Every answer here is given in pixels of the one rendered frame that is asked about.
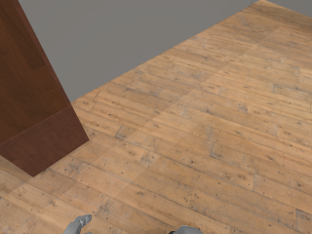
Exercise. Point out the left robot hand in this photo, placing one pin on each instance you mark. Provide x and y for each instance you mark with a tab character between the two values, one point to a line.
74	227

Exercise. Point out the cupboard door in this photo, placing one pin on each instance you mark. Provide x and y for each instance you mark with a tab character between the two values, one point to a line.
28	91

